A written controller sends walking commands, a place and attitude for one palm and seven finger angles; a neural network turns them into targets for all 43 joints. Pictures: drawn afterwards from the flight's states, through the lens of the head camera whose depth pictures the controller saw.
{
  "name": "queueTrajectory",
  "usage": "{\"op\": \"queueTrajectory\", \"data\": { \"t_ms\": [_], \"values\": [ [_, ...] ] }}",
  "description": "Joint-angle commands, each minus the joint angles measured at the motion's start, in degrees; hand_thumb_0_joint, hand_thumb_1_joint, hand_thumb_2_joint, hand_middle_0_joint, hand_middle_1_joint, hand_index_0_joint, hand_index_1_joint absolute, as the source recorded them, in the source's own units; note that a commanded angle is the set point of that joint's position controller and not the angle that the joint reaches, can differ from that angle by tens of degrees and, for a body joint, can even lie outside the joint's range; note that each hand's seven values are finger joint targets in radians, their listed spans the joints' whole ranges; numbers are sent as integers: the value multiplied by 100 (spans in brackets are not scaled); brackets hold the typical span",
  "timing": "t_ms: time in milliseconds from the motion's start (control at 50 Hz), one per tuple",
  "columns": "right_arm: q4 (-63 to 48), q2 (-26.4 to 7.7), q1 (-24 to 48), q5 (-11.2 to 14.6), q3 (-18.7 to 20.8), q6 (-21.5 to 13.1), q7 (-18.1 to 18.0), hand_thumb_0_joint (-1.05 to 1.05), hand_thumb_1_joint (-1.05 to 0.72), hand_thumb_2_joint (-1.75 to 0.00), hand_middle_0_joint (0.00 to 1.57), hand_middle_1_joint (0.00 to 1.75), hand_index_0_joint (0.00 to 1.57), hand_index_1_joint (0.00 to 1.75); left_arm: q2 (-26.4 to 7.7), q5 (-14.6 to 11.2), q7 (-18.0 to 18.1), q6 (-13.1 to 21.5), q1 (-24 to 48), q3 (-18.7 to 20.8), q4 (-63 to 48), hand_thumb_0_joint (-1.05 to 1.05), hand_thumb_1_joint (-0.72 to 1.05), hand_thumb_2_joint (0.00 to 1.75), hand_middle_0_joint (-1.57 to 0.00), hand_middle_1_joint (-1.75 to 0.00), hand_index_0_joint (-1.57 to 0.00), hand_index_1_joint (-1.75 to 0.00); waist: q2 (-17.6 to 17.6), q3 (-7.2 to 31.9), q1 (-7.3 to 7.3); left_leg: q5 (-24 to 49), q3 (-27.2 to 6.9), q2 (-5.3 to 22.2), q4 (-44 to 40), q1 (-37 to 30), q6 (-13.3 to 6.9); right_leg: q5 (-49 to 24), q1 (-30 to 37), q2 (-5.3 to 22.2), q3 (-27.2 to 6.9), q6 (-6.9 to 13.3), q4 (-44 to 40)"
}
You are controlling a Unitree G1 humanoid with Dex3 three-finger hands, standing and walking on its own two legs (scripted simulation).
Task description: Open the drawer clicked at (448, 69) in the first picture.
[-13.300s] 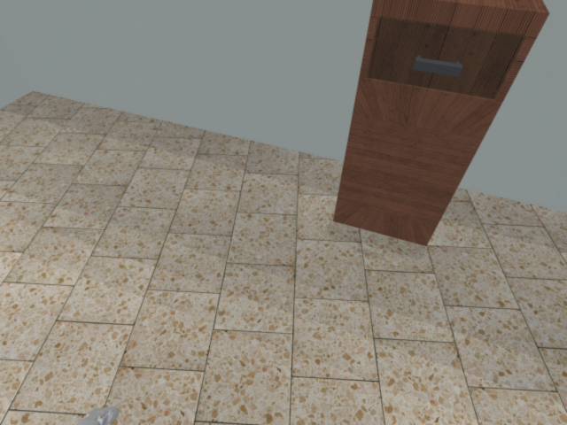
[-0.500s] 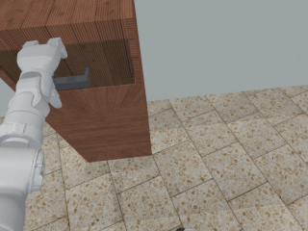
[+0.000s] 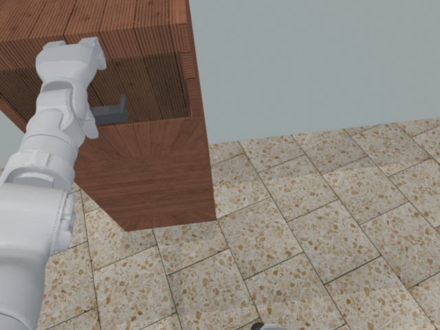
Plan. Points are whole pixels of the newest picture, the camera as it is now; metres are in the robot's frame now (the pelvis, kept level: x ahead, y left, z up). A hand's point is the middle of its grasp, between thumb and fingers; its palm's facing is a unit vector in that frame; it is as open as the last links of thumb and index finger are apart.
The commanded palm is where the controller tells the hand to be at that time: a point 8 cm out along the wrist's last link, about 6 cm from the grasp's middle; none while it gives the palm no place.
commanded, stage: move the hooked fingers above the handle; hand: left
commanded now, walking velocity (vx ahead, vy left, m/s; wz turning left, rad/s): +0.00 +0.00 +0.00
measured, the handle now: (97, 108) +0.57 +0.24 +0.06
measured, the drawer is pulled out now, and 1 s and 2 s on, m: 0.00 0.00 0.00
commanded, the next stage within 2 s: none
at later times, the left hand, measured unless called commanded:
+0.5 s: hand (63, 94) +0.52 +0.26 +0.14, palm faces +0.04 +0.03 -1.00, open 13.6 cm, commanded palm +0.50 +0.24 +0.17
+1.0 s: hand (55, 109) +0.50 +0.28 +0.12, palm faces -0.06 +0.04 -1.00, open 13.6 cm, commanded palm +0.49 +0.24 +0.17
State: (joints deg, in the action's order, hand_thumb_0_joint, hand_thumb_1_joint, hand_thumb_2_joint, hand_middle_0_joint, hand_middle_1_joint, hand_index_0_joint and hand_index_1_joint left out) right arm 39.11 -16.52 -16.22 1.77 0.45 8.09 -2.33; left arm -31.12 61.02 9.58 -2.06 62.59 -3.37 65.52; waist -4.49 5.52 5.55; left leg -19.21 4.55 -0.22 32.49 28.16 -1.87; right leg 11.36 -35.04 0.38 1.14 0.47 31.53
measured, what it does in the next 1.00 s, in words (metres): stands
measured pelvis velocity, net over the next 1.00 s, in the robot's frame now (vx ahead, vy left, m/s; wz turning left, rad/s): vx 0.01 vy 0.00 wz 0.03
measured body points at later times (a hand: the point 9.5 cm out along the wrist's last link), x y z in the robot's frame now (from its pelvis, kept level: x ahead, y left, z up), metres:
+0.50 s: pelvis +0.00 +0.01 +0.00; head +0.09 +0.00 +0.44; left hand +0.51 +0.25 +0.19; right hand +0.02 -0.28 -0.14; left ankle -0.05 +0.10 -0.73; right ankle +0.03 -0.11 -0.73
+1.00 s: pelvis +0.01 +0.00 +0.00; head +0.09 -0.02 +0.44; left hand +0.50 +0.27 +0.18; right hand +0.06 -0.26 -0.15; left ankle -0.05 +0.10 -0.73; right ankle +0.03 -0.11 -0.73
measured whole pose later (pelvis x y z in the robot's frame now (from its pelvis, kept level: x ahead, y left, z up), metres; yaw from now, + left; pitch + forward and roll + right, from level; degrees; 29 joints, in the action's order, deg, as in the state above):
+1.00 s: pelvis +0.01 +0.00 +0.00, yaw +2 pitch +15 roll -1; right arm 40.4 -15.7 -18.0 1.5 1.8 8.4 -1.2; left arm -32.7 57.8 6.0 -5.7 57.7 -5.6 62.4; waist -4.9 6.0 3.3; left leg -19.8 2.7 -0.4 32.3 27.6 -2.0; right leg 12.3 -33.5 0.7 2.8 0.3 30.7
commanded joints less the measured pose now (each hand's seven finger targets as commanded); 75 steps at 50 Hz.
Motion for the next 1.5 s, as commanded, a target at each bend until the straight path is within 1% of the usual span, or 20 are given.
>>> {"op": "queueTrajectory", "data": {
  "t_ms": [0, 100, 200, 260, 340, 420, 480, 540, 600, 660, 680, 800, 900, 1000, 1080, 1180, 1260, 1340, 1400, 1480],
  "values": [
    [-565, -994, -452, 71, 261, -43, -239, 0, -90, -90, 20, 30, 20, 30, -2159, -64, -576, -352, 1624, 397, -202, 0, -50, 30, -30, -120, -30, -120, 1510, 1859, 21, 1390, -109, -122, -464, 368, -105, -1480, 2622, -17, -135, -37, -260],
    [-727, -828, -623, -7, 366, -197, -343, 0, -90, -90, 20, 30, 20, 30, -1866, -165, -878, 1010, 1975, 293, -1921, 0, -50, 30, -30, -120, -30, -120, 536, 2230, 4, 1472, -222, -106, -325, -271, -151, -1285, 2355, -40, -265, 50, -205],
    [-472, -738, -980, -146, 509, -345, -278, 0, -90, -90, 20, 30, 20, 30, -2173, -222, -164, 1736, 2939, 686, -2846, 0, -50, 30, -30, -120, -30, -120, -414, 2645, 109, 1983, -469, -105, -45, -850, -46, -1021, 1610, -132, -198, 159, -14],
    [-305, -771, -1077, -174, 507, -391, -176, 0, -90, -90, 20, 30, 20, 30, -2541, -184, 417, 1513, 2863, 1108, -2459, 0, -50, 30, -30, -120, -30, -120, -491, 2761, 66, 2229, -506, -134, 54, -732, 37, -1092, 1496, -169, -86, 181, 131],
    [-62, -849, -1088, -182, 477, -408, 12, 0, -90, -90, 20, 30, 20, 30, -1931, -72, 717, 637, 2888, 569, -1359, 0, -50, 30, -30, -120, -30, -120, -414, 2459, 220, 2306, -508, -64, 33, -611, 115, -1051, 1152, -174, 60, 153, 135],
    [-49, -918, -1143, -93, 487, -276, 92, 0, -90, -90, 20, 30, 20, 30, -1226, -84, 114, -80, 2504, -81, -570, 0, -50, 30, -30, -120, -30, -120, -8, 2554, 260, 2872, -486, 21, 15, -840, 109, -1479, 1376, -197, 88, 115, 30],
    [-76, -953, -1100, -52, 522, -170, 72, 0, -90, -90, 20, 30, 20, 30, -426, -273, -534, -35, 2276, -645, -565, 0, -50, 30, -30, -120, -30, -120, 559, 2135, 444, 2918, -520, 47, -40, -964, 7, -1510, 1307, -211, 104, 84, -163],
    [-163, -970, -940, -60, 456, -86, 12, 0, -90, -90, 20, 30, 20, 30, -540, -342, -914, 237, 2000, -528, -765, 0, -50, 30, -30, -120, -30, -120, 794, 1748, 369, 2385, -529, -3, -156, -732, -55, -1317, 1341, -195, 92, 98, -179],
    [-384, -849, -839, -117, 441, -94, -63, 0, -90, -90, 20, 30, 20, 30, -1144, -375, -880, 946, 2111, 52, -1693, 0, -50, 30, -30, -120, -30, -120, 398, 2119, 105, 2361, -504, -59, -121, -719, -72, -1375, 1672, -177, -43, 150, -47],
    [-536, -744, -839, -150, 397, -167, -124, 0, -90, -90, 20, 30, 20, 30, -2304, -167, -297, 1324, 2182, 1053, -2159, 0, -50, 30, -30, -120, -30, -120, 143, 2298, -203, 2520, -498, -77, -76, -406, -20, -1503, 1928, -177, -70, 196, 185],
    [-571, -748, -772, -176, 389, -181, -128, 0, -90, -90, 20, 30, 20, 30, -2696, -104, -20, 1353, 2321, 1375, -2384, 0, -50, 30, -30, -120, -30, -120, 124, 2458, -303, 2534, -492, -103, -40, -253, -1, -1532, 2052, -183, -94, 200, 251],
    [-420, -701, -669, -251, 409, -296, 44, 0, -90, -90, 20, 30, 20, 30, -2767, 138, 1109, 422, 2217, 1462, -2237, 0, -50, 30, -30, -120, -30, -120, -209, 3455, -326, 3697, -348, -37, 181, -585, 140, -2405, 2433, -137, -7, 127, 447],
    [-306, -850, -820, -48, 521, -146, 72, 0, -90, -90, 20, 30, 20, 30, -944, -218, 23, -445, 1782, -147, -1160, 0, -50, 30, -30, -120, -30, -120, 603, 2919, 155, 3338, -298, 26, -53, -949, 8, -2240, 2153, -147, 72, -6, 3],
    [-303, -851, -592, -48, 497, -106, -93, 0, -90, -90, 20, 30, 20, 30, 60, -635, -1143, 316, 2169, -1025, -2130, 0, -50, 30, -30, -120, -30, -120, 636, 1953, 434, 2634, -503, -55, -183, -1343, -135, -1632, 1635, -149, 29, 20, -368],
    [-298, -771, -631, -93, 453, -129, -188, 0, -90, -90, 20, 30, 20, 30, -985, -569, -1044, 1291, 2463, -158, -2676, 0, -50, 30, -30, -120, -30, -120, 176, 1822, 217, 2309, -573, -142, -129, -1124, -63, -1375, 1564, -140, -40, 149, -205],
    [-415, -679, -563, -176, 324, -266, -155, 0, -90, -90, 20, 30, 20, 30, -2864, -156, 400, 1252, 2439, 1509, -2307, 0, -50, 30, -30, -120, -30, -120, -73, 2293, -329, 2221, -496, -215, -35, 16, 65, -1373, 2111, -122, -84, 207, 261],
    [-412, -694, -360, -193, 270, -383, -51, 0, -90, -90, 20, 30, 20, 30, -2581, 180, 1159, 262, 2320, 1031, -1746, 0, -50, 30, -30, -120, -30, -120, -216, 2903, -332, 2497, -226, -165, 51, 3, 123, -1876, 2403, -80, -60, 156, 379],
    [-375, -835, -484, -86, 321, -214, -87, 0, -90, -90, 20, 30, 20, 30, -2511, 58, 506, -509, 2241, 793, -734, 0, -50, 30, -30, -120, -30, -120, 466, 3121, -90, 2320, -130, -126, -94, -15, 34, -2192, 2879, -61, -99, 5, 184],
    [-381, -944, -520, 27, 280, -69, -216, 0, -90, -90, 20, 30, 20, 30, -2648, -194, -139, -510, 1990, 818, -465, 0, -50, 30, -30, -120, -30, -120, 1157, 2665, -17, 1936, -117, -123, -289, 161, -53, -2067, 3000, -32, -120, -85, -47],
    [-474, -944, -617, 76, 325, -168, -336, 0, -90, -90, 20, 30, 20, 30, -1597, -173, -842, 211, 2030, -40, -882, 0, -50, 30, -30, -120, -30, -120, 1077, 1901, 288, 1507, -233, -81, -322, -112, -142, -1478, 2274, -48, -137, -35, -301]
  ]
}}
